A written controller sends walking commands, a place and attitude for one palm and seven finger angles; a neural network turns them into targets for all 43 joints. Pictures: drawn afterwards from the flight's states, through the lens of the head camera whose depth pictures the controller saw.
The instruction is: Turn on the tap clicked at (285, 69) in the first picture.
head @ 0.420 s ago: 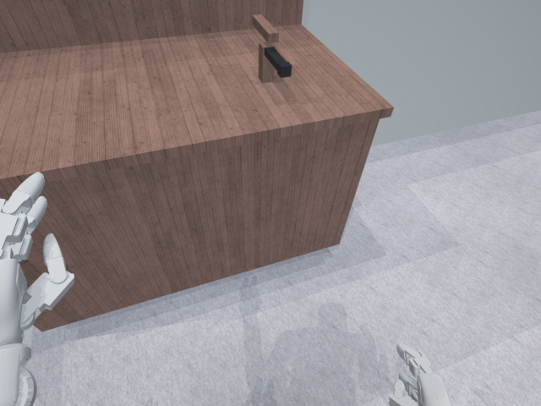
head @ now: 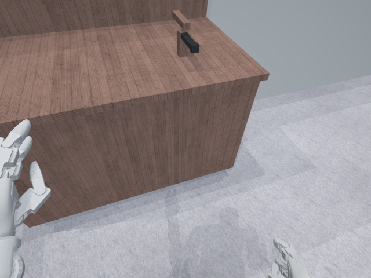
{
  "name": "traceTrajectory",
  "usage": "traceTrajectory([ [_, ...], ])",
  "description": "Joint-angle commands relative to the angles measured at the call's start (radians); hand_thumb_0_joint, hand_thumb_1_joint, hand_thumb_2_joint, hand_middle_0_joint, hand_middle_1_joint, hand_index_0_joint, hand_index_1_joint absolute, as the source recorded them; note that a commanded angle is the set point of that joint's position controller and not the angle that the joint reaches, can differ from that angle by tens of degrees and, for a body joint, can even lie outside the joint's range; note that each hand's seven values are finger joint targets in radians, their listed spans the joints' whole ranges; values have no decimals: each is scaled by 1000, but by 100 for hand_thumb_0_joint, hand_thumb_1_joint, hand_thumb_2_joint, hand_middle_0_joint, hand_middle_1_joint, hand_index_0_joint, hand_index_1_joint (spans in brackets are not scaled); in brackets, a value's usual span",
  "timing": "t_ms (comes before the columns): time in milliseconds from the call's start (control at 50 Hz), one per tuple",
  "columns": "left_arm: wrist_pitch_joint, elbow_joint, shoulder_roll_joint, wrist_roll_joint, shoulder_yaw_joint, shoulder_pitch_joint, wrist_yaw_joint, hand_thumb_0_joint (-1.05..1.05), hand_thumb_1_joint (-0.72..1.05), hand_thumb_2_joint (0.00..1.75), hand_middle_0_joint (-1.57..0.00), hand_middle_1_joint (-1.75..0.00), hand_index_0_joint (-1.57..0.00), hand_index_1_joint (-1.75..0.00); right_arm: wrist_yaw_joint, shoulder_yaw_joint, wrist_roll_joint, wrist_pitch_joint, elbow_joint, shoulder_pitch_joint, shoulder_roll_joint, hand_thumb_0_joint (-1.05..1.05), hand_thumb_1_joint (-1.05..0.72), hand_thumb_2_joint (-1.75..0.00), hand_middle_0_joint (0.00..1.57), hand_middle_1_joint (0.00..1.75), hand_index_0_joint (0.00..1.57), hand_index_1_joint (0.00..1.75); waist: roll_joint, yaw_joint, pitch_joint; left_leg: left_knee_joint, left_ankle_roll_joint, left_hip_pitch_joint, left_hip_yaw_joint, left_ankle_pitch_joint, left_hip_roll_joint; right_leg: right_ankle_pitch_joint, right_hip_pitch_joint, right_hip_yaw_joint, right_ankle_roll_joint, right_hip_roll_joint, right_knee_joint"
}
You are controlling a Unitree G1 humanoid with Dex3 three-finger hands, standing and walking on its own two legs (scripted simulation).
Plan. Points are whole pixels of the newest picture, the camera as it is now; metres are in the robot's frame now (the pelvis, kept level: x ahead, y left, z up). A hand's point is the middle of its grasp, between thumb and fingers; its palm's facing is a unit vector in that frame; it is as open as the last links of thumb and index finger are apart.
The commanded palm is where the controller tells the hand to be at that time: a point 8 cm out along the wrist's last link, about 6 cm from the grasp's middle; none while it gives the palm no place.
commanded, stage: walk to a spot facing it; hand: left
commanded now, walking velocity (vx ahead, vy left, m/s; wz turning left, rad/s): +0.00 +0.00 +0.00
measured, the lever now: (194, 47) +0.85 +0.03 +0.10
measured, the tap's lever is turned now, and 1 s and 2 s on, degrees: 0 0 0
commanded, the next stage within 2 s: none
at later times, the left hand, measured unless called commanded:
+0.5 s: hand (84, 185) +0.23 +0.19 +0.16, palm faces +0.31 -0.88 -0.36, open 7.4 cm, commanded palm +0.18 +0.24 +0.18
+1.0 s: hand (161, 179) +0.24 +0.06 +0.16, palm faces +0.02 -0.90 -0.43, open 7.4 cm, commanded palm +0.21 +0.14 +0.18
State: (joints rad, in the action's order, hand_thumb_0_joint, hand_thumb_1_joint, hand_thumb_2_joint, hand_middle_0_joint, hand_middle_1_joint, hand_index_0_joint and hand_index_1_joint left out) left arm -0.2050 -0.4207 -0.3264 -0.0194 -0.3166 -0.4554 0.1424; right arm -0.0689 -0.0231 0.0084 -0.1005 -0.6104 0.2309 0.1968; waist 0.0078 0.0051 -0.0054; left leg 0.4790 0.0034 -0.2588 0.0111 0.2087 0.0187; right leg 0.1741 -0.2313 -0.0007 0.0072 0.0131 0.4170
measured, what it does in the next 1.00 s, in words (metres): lifts its left foot, turning right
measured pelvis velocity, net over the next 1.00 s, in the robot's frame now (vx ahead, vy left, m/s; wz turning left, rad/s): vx -0.05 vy -0.05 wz -0.42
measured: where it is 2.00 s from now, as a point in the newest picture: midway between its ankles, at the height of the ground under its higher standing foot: outside the picture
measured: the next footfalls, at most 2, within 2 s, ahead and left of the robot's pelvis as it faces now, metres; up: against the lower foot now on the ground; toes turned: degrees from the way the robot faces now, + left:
left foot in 1.26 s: +0.02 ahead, +0.08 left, +0.00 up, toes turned -29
right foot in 1.52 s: -0.07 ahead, -0.27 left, +0.00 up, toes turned -50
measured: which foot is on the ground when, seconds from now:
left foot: down 0.00-0.88, up 0.90-1.00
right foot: down 0.00-1.00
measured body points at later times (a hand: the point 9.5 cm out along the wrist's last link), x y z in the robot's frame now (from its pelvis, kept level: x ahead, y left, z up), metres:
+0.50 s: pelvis -0.02 -0.02 -0.02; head -0.01 -0.03 +0.43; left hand +0.20 +0.23 +0.18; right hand +0.13 -0.27 -0.10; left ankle +0.03 +0.12 -0.74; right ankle +0.03 -0.13 -0.74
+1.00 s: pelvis -0.05 -0.05 -0.02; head -0.03 -0.09 +0.43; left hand +0.24 +0.11 +0.18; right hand +0.02 -0.31 -0.13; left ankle -0.02 +0.12 -0.67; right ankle -0.02 -0.12 -0.74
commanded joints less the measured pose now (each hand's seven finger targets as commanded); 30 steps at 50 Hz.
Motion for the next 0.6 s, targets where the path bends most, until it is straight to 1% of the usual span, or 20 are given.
traceTrajectory([
  [0, -64, -217, -168, -3, -108, 63, 19, 0, 90, 90, -20, -30, -20, -30, -14, 47, -4, -55, 157, -100, 120, 0, -90, -90, 20, 30, 20, 30, 60, -2, 99, -121, -1, -43, 15, -37, 37, -31, 95, -22, 1, -25, -49],
  [20, -64, -217, -167, -3, -108, 63, 20, 0, 90, 90, -20, -30, -20, -30, -14, 47, -3, -54, 156, -98, 119, 0, -90, -90, 20, 30, 20, 30, 55, -1, 107, -120, -1, -44, 16, -36, 37, -33, 103, -20, 1, -26, -47],
  [60, -64, -223, -169, -3, -108, 75, 18, 0, 90, 90, -20, -30, -20, -30, -14, 48, -4, -57, 159, -103, 121, 0, -90, -90, 20, 30, 20, 30, 63, -2, 93, -123, 1, -47, 14, -19, 34, -17, 86, -23, 1, -25, -55],
  [80, -65, -220, -167, -2, -108, 75, 19, 0, 90, 90, -20, -30, -20, -30, -14, 46, -3, -56, 158, -103, 118, 0, -90, -90, 20, 30, 20, 30, 54, -2, 87, -124, 3, -45, 12, -18, 41, -24, 78, -31, -1, -21, -51],
  [160, -65, -230, -159, -2, -106, 111, 20, 0, 90, 90, -20, -30, -20, -30, -10, 58, -6, -55, 169, -107, 126, 0, -90, -90, 20, 30, 20, 30, 75, 4, 84, -113, 7, -36, 2, 13, 82, -21, 9, -71, -5, -7, -5],
  [200, -61, -212, -142, -2, -96, 113, 23, 0, 90, 90, -20, -30, -20, -30, -7, 59, -8, -52, 173, -103, 126, 0, -90, -90, 20, 30, 20, 30, 63, 10, 85, -103, 1, -47, 3, 35, 109, -13, -13, -86, -4, -5, 38],
  [220, -59, -215, -139, -2, -94, 120, 23, 0, 90, 90, -20, -30, -20, -30, -5, 62, -10, -51, 177, -108, 126, 0, -90, -90, 20, 30, 20, 30, 69, 12, 87, -92, -3, -47, -4, 57, 118, -8, -31, -99, -5, -6, 54],
  [240, -59, -221, -143, -3, -97, 125, 24, 0, 90, 90, -20, -30, -20, -30, -3, 64, -11, -48, 181, -108, 127, 0, -90, -90, 20, 30, 20, 30, 63, 13, 91, -82, -6, -54, -3, 76, 127, 1, -43, -106, -6, -7, 73],
  [300, -55, -243, -145, -6, -103, 125, 24, 0, 90, 90, -20, -30, -20, -30, 1, 65, -13, -41, 196, -112, 123, 0, -90, -90, 20, 30, 20, 30, 66, 15, 99, -46, -10, -47, -13, 107, 140, 9, -92, -138, -14, -13, 118],
  [340, -56, -263, -156, -10, -116, 118, 27, 0, 90, 90, -20, -30, -20, -30, 4, 66, -14, -32, 203, -111, 122, 0, -90, -90, 20, 30, 20, 30, 50, 17, 103, -11, -11, -49, -20, 128, 141, 18, -122, -167, -21, -22, 132],
  [360, -55, -275, -168, -10, -131, 111, 28, 0, 90, 90, -20, -30, -20, -30, 6, 69, -13, -28, 206, -116, 119, 0, -90, -90, 20, 30, 20, 30, 41, 17, 111, 10, -7, -48, -23, 142, 136, 25, -137, -189, -29, -30, 126],
  [380, -57, -279, -168, -13, -133, 100, 28, 0, 90, 90, -20, -30, -20, -30, 7, 67, -13, -24, 211, -114, 114, 0, -90, -90, 20, 30, 20, 30, 15, 15, 108, 41, -5, -39, -34, 144, 128, 16, -159, -218, -35, -45, 115],
  [420, -61, -287, -175, -16, -143, 85, 29, 0, 90, 90, -20, -30, -20, -30, 13, 68, -11, -14, 215, -107, 108, 0, -90, -90, 20, 30, 20, 30, -33, 11, 108, 102, 7, -28, -61, 192, 94, 51, -205, -295, -55, -78, 66],
  [440, -63, -279, -181, -19, -153, 76, 30, 0, 90, 90, -20, -30, -20, -30, 16, 67, -9, -9, 215, -103, 104, 0, -90, -90, 20, 30, 20, 30, -63, 9, 98, 126, 11, -29, -63, 215, 80, 79, -225, -336, -67, -95, 35],
  [480, -67, -281, -188, -21, -166, 59, 33, 0, 90, 90, -20, -30, -20, -30, 22, 66, -8, 0, 213, -102, 97, 0, -90, -90, 20, 30, 20, 30, -94, 5, 102, 159, 21, -18, -67, 220, 63, 103, -238, -395, -86, -121, -6],
  [500, -69, -280, -192, -22, -175, 48, 35, 0, 90, 90, -20, -30, -20, -30, 24, 66, -7, 4, 213, -102, 96, 0, -90, -90, 20, 30, 20, 30, -92, 5, 104, 157, 22, -8, -65, 206, 62, 84, -237, -407, -91, -126, -7],
  [520, -72, -287, -193, -22, -178, 46, 36, 0, 90, 90, -20, -30, -20, -30, 25, 66, -6, 7, 210, -102, 95, 0, -90, -90, 20, 30, 20, 30, -88, 5, 120, 139, 22, 7, -64, 185, 66, 47, -220, -408, -91, -121, 3],
  [540, -74, -292, -192, -22, -181, 45, 36, 0, 90, 90, -20, -30, -20, -30, 25, 66, -8, 11, 210, -100, 98, 0, -90, -90, 20, 30, 20, 30, -86, 6, 136, 108, 20, 19, -56, 158, 74, 18, -200, -393, -86, -109, 28],
  [560, -72, -292, -190, -23, -182, 47, 36, 0, 90, 90, -20, -30, -20, -30, 24, 68, -10, 14, 215, -113, 102, 0, -90, -90, 20, 30, 20, 30, -62, 7, 138, 78, 15, 31, -40, 135, 90, 18, -204, -363, -73, -81, 57],
  [580, -74, -280, -188, -23, -180, 35, 33, 0, 90, 90, -20, -30, -20, -30, 21, 68, -12, 16, 217, -117, 106, 0, -90, -90, 20, 30, 20, 30, -32, 11, 126, 50, 3, 46, -30, 130, 116, 35, -230, -337, -57, -55, 81],
])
